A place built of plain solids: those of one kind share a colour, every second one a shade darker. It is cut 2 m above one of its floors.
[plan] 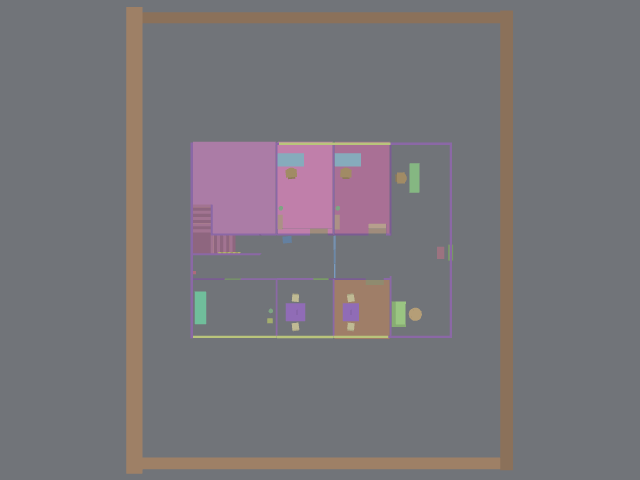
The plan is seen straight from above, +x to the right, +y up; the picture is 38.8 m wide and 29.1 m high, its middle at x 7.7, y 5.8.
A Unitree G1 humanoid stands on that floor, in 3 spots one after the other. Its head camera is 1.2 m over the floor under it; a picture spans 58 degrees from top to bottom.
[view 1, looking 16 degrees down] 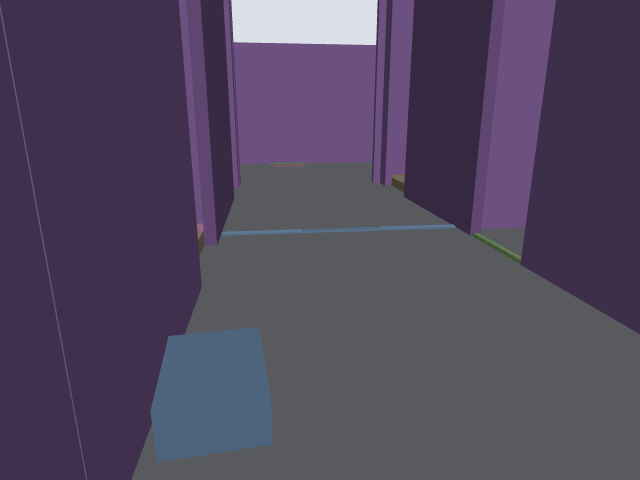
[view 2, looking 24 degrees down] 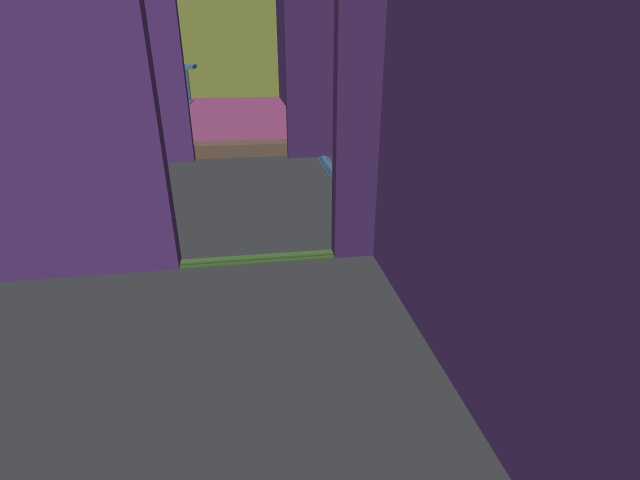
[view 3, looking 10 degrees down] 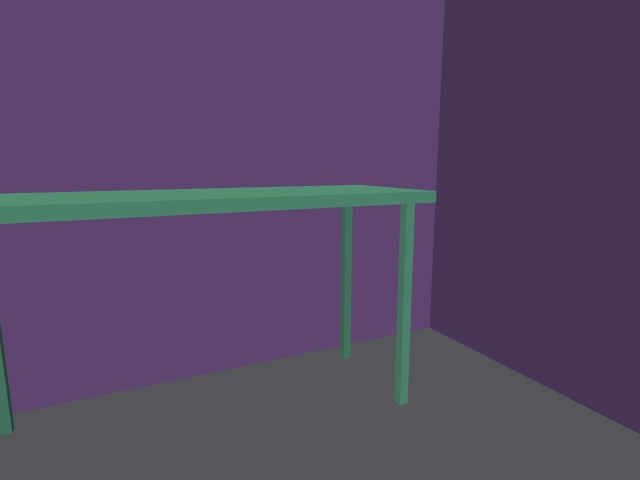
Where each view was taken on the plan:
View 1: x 4.08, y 5.58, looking -7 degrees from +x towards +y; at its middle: ground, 4.35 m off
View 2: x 7.75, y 1.00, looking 81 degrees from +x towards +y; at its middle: ground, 2.95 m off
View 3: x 2.39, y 1.30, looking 154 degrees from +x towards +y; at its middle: wall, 2.70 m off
